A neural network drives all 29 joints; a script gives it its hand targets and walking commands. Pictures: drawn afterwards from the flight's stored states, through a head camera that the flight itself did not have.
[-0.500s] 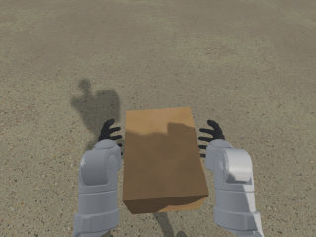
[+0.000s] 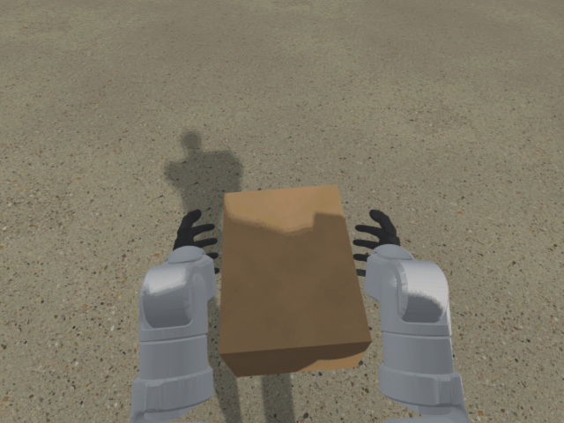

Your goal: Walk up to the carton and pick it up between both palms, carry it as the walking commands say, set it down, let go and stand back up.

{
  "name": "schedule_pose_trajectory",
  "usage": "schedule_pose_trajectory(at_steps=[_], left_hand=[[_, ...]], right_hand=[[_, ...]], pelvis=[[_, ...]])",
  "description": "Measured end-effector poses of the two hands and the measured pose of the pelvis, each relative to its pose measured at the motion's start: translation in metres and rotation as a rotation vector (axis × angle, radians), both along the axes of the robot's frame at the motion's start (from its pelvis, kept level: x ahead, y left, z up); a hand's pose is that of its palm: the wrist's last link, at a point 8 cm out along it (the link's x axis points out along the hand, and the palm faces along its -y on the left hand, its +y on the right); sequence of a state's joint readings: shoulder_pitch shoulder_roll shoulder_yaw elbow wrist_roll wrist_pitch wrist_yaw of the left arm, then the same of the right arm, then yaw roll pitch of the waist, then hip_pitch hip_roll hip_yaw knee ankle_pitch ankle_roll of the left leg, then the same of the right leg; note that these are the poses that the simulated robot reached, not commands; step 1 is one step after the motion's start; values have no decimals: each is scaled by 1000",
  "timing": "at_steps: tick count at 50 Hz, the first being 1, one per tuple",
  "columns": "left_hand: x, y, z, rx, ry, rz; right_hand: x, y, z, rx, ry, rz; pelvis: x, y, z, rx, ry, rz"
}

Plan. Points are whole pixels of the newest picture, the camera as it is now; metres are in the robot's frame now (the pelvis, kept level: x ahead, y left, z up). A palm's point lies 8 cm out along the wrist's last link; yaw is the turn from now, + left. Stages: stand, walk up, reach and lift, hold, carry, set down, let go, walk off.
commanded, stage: carry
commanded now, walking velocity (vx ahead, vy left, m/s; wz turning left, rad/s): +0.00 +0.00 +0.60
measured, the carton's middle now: (288, 278) +0.34 +0.00 +0.00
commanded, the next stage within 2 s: none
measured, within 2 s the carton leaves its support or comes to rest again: neither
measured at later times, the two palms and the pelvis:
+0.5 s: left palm (203, 227) +0.36 +0.12 +0.10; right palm (382, 212) +0.39 -0.14 +0.10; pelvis +0.08 -0.05 +0.01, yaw +8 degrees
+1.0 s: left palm (204, 231) +0.35 +0.11 +0.11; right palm (390, 221) +0.37 -0.14 +0.11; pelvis +0.07 -0.04 +0.01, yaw +5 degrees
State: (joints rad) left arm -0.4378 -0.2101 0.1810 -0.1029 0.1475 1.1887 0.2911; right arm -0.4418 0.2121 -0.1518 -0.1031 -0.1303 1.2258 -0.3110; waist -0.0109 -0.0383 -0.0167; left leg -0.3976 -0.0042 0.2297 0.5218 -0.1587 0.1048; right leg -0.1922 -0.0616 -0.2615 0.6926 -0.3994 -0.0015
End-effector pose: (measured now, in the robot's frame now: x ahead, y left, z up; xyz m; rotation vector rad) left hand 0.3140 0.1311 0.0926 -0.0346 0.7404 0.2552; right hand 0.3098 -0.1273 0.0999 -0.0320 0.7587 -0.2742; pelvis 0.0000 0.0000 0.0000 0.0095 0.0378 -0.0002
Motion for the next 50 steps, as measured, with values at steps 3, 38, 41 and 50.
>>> schedule_pose_trajectory(at_steps=[3,38,41,50], left_hand=[[8,3,-14,9,60,24],[46,-17,12,53,36,95],[44,-20,13,56,39,82],[37,-18,19,53,30,72]], right_hand=[[16,3,-14,7,60,21],[74,-16,3,13,32,130],[69,-19,3,14,35,118],[59,-18,10,12,27,107]], pelvis=[[12,-4,3,-7,11,28],[77,-47,5,-9,-7,92],[74,-46,6,-9,-11,89],[66,-43,10,-10,-14,85]])
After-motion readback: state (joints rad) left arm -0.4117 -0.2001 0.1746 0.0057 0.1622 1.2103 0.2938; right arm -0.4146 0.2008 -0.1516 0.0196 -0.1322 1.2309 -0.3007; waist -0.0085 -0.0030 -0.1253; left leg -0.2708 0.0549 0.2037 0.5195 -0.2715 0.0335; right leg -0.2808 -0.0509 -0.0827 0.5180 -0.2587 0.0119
